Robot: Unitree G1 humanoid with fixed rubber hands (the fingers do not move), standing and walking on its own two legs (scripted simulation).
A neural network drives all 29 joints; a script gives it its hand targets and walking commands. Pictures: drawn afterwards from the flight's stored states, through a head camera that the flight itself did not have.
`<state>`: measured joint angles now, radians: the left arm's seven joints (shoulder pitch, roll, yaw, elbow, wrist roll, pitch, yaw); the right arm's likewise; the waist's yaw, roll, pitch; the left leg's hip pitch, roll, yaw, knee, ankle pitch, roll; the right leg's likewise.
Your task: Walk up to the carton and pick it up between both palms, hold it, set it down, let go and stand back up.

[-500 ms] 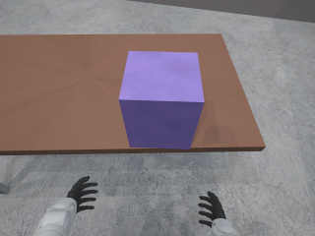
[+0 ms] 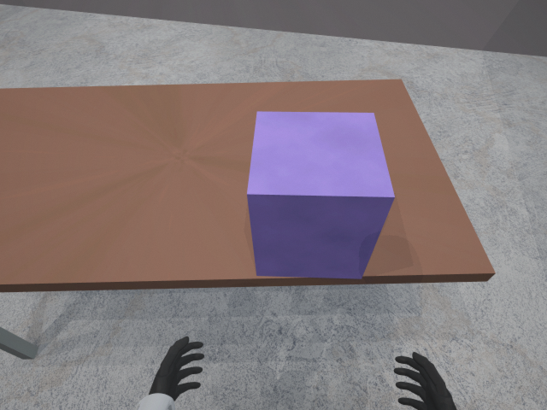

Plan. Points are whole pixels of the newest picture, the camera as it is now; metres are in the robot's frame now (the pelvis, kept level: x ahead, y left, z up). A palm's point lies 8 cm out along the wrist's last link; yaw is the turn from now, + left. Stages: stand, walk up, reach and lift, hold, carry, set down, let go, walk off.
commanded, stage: reach and lift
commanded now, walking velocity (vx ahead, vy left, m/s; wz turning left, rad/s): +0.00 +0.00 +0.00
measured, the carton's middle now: (311, 199) +0.48 -0.05 -0.01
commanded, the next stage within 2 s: none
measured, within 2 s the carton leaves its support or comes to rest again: neither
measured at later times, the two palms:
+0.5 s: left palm (174, 362) +0.20 +0.17 -0.06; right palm (445, 368) +0.19 -0.23 -0.06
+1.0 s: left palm (185, 329) +0.24 +0.15 -0.04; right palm (455, 328) +0.24 -0.25 -0.03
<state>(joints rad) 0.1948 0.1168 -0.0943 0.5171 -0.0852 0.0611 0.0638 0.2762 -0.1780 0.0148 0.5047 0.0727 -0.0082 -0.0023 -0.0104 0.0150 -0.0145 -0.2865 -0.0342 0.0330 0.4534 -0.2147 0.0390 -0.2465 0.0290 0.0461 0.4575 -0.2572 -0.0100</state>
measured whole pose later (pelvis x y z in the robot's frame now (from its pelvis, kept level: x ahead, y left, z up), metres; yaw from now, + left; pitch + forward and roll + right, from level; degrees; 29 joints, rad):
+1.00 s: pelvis +0.01 -0.03 -0.01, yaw +2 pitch +4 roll +1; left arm 0.03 0.14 -0.10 0.65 -0.17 -0.36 0.12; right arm 0.01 -0.22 0.05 0.75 0.26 -0.47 0.04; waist -0.04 -0.02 -0.04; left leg -0.31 -0.03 -0.01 0.49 -0.24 0.01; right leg -0.28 0.04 0.00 0.54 -0.32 -0.05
